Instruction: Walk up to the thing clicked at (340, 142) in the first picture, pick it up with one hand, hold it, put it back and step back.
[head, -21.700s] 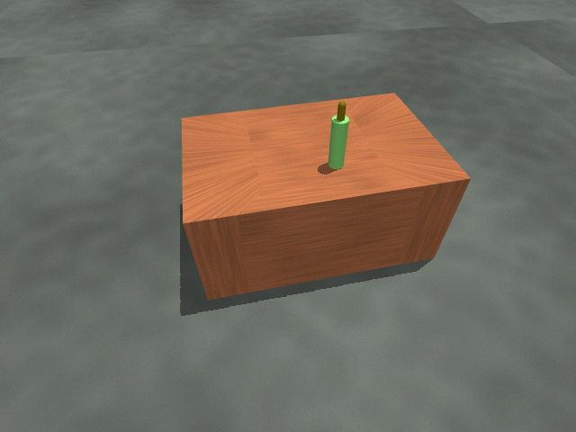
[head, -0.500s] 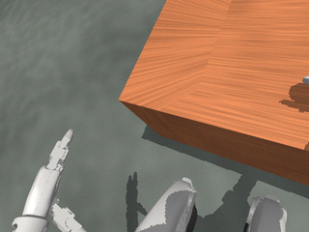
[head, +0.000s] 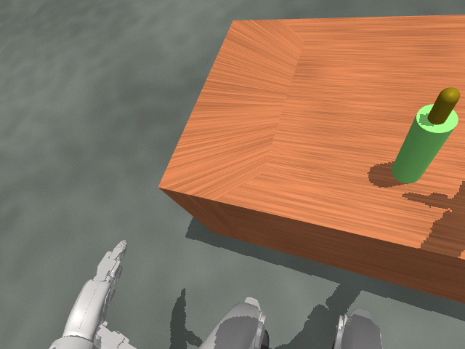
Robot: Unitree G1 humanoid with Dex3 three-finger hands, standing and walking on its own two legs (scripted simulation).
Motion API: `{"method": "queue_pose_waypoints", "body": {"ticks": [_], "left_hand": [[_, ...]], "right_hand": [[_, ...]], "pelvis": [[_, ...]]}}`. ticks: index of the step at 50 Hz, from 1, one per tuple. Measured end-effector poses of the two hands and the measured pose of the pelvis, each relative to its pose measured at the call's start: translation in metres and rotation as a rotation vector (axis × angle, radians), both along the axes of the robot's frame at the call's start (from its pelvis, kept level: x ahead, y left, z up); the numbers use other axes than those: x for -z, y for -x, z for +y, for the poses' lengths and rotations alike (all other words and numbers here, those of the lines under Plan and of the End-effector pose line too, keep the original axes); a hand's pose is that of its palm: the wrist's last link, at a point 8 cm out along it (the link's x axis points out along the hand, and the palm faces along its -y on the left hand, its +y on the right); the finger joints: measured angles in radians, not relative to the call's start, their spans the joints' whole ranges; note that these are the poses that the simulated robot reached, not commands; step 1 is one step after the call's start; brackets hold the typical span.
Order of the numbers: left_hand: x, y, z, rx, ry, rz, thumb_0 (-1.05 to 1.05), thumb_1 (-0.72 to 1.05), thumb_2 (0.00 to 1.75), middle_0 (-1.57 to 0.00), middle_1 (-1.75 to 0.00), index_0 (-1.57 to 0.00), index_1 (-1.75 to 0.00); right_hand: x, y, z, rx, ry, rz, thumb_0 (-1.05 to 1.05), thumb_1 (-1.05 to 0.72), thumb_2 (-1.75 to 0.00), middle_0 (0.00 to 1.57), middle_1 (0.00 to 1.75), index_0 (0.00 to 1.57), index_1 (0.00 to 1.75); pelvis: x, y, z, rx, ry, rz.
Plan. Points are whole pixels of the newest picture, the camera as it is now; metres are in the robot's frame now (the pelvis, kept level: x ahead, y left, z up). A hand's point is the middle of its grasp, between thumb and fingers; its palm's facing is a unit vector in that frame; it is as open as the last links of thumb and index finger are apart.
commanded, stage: home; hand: right
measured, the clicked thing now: (424, 139) +0.54 -0.20 -0.07
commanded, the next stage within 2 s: none
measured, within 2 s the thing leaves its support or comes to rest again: rests again in 1.42 s
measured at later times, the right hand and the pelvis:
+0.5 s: hand out of the picture +0.37 -0.31 +0.02, palm faces +0.30 +0.91 -0.28, open 17.2 cm; pelvis +0.03 -0.02 +0.07, yaw -4 degrees
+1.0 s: hand out of the picture +0.16 -0.17 +0.01, palm faces +0.22 +0.94 -0.24, open 17.6 cm; pelvis +0.02 +0.03 +0.08, yaw -6 degrees
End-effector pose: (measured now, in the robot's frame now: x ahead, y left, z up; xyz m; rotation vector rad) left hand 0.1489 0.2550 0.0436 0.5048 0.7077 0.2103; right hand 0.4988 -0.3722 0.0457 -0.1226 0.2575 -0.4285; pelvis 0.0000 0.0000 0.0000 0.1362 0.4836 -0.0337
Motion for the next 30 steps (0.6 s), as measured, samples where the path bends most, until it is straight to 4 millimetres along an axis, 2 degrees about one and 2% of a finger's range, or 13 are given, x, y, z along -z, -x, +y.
{"method": "queue_pose_waypoints", "body": {"ticks": [3,6,11,14,17,22,30], "left_hand": [[0.002,-0.001,0.004,-0.029,0.007,0.042,-0.01,-0.36,0.2,-0.1,-0.1,-0.1,-0.11],[0.006,-0.011,-0.005,-0.016,0.041,0.062,-0.01,-0.2,0.31,-0.11,-0.13,-0.11,-0.14],[0.005,-0.039,-0.052,0.095,0.185,0.018,-0.01,0.11,0.47,-0.13,-0.17,-0.13,-0.18],[-0.001,-0.048,-0.074,0.129,0.267,-0.015,0.0,0.27,0.55,-0.15,-0.2,-0.15,-0.2],[-0.001,-0.049,-0.076,0.12,0.29,0.001,0.0,0.43,0.64,-0.16,-0.22,-0.17,-0.23],[0.003,-0.047,-0.061,0.081,0.255,0.063,0.0,0.66,0.77,-0.19,-0.26,-0.19,-0.26],[-0.001,-0.055,-0.059,0.059,0.271,0.044,0.01,0.84,0.86,-0.2,-0.28,-0.2,-0.29]], "right_hand": [[-0.014,0.01,-0.017,0.054,0.008,0.03,-0.01,0.43,-0.1,0.09,0.09,0.1,0.08],[-0.024,0.021,-0.03,0.089,0.016,0.055,-0.01,0.45,-0.09,0.07,0.08,0.08,0.07],[-0.028,0.05,-0.036,0.091,0.032,0.115,-0.01,0.46,-0.1,0.06,0.07,0.07,0.06],[-0.025,0.073,-0.032,0.071,0.05,0.166,-0.01,0.46,-0.1,0.06,0.07,0.07,0.06],[-0.017,0.097,-0.024,0.044,0.054,0.217,-0.01,0.47,-0.09,0.06,0.07,0.07,0.06],[-0.002,0.14,0.004,-0.015,0.042,0.265,-0.01,0.49,-0.08,0.06,0.06,0.06,0.06],[0.002,0.206,0.058,-0.066,-0.005,0.269,-0.01,0.5,-0.08,0.06,0.06,0.07,0.06]], "pelvis": [[-0.01,-0.003,-0.004,0.004,0.001,-0.016],[-0.019,-0.006,-0.007,0.006,0.006,-0.03],[-0.034,-0.015,-0.01,0.02,0.015,-0.067],[-0.044,-0.021,-0.012,0.033,0.023,-0.096],[-0.051,-0.026,-0.015,0.04,0.035,-0.125],[-0.062,-0.031,-0.017,0.043,0.053,-0.172],[-0.076,-0.034,-0.01,0.048,0.085,-0.262]]}}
